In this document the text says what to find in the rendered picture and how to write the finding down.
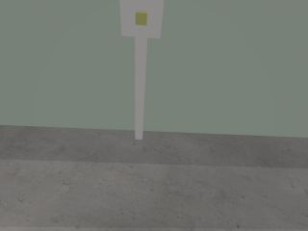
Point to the button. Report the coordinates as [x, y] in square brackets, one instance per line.
[141, 18]

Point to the panel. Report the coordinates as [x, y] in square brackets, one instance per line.
[152, 30]

